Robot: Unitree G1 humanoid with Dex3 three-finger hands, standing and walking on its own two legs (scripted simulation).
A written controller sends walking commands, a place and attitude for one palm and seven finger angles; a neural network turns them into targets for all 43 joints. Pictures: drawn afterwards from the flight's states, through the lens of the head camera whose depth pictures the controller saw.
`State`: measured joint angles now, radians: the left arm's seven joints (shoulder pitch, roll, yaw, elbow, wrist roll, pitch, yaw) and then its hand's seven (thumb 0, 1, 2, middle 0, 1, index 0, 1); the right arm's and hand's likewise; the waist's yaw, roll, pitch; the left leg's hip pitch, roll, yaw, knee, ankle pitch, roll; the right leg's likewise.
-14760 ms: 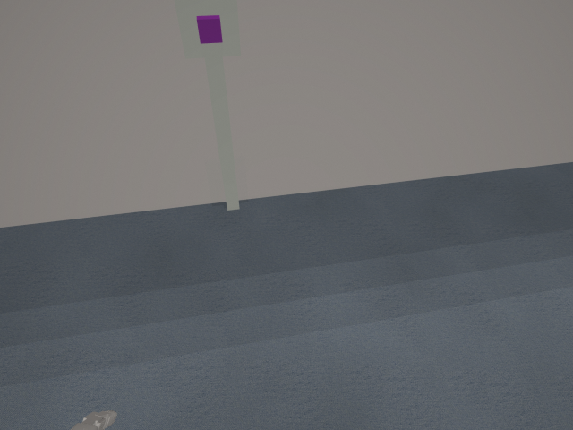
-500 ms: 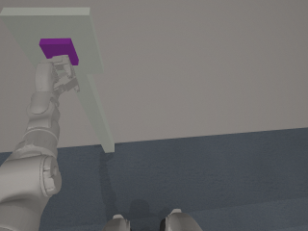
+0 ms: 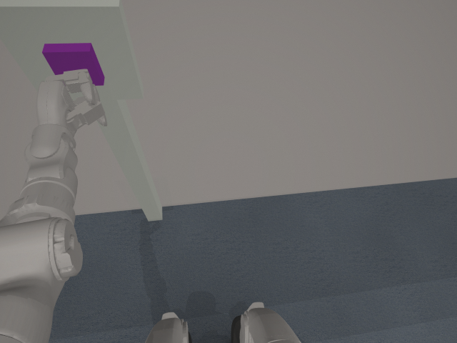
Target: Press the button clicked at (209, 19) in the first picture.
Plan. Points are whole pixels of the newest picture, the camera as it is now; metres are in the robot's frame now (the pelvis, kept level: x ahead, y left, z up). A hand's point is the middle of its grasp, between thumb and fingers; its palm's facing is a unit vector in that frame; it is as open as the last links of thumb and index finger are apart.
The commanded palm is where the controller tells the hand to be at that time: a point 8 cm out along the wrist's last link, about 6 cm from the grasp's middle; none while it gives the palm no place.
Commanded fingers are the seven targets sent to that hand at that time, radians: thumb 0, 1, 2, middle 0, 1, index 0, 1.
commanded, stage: pull the fist back off the button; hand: left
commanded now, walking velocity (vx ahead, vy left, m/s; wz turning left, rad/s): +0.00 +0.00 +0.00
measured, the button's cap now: (76, 62) +0.56 +0.21 +0.13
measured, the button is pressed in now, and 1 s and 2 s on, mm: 8 0 0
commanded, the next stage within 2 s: draw the hand back to the body in 0.90 s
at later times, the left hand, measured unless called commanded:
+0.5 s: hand (109, 114) +0.48 +0.16 +0.10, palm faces +0.04 -1.00 -0.01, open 3.1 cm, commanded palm +0.44 +0.22 +0.10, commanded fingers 0.00 0.90 0.90 -1.30 -1.50 -1.30 -1.50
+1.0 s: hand (105, 145) +0.42 +0.16 +0.09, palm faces +0.04 -1.00 -0.02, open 3.1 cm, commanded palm +0.39 +0.22 +0.10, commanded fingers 0.00 0.90 0.90 -1.30 -1.50 -1.30 -1.50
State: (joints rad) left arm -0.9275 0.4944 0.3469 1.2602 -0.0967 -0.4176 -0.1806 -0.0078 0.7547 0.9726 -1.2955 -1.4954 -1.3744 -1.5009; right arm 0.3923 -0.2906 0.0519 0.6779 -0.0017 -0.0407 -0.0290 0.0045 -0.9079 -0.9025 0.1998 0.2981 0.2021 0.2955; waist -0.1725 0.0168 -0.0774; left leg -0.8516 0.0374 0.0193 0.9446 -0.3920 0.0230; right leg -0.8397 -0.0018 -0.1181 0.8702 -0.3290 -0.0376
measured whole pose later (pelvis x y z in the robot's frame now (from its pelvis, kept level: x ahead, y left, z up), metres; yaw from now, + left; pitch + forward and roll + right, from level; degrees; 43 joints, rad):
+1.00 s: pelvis +0.05 -0.01 +0.02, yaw +0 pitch +10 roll +0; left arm -0.33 0.23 0.19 0.59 -0.18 -0.32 -0.13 0.01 0.90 0.90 -1.30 -1.50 -1.30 -1.50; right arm 0.24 -0.25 0.02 0.60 0.03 -0.01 -0.03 0.01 -0.91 -0.90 0.20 0.30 0.20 0.30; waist -0.04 0.03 -0.08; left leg -0.56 0.02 0.04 0.80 -0.41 0.01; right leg -0.58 -0.01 -0.10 0.78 -0.38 -0.04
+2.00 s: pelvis +0.06 +0.01 +0.06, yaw +0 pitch -4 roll -1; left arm 0.41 0.30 0.21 -0.33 -0.06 -0.07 0.10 0.01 0.90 0.89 -1.30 -1.49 -1.30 -1.50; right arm 0.20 -0.22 0.04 0.62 0.00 -0.09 -0.06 0.01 -0.91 -0.90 0.20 0.30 0.20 0.30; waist 0.05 0.07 0.01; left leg -0.07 0.00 0.06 0.41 -0.27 0.03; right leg -0.09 -0.01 -0.07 0.39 -0.23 -0.01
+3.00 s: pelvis +0.02 +0.02 +0.06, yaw -1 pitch +1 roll -1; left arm 0.65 0.40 0.35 -0.57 -0.05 -0.15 0.11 0.01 0.89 0.89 -1.30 -1.49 -1.31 -1.50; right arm 0.19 -0.23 -0.02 0.56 0.00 0.01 -0.07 0.01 -0.91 -0.90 0.20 0.30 0.20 0.30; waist 0.00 0.02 0.02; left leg -0.26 -0.01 0.08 0.48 -0.24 0.05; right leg -0.28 -0.02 -0.05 0.44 -0.18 0.00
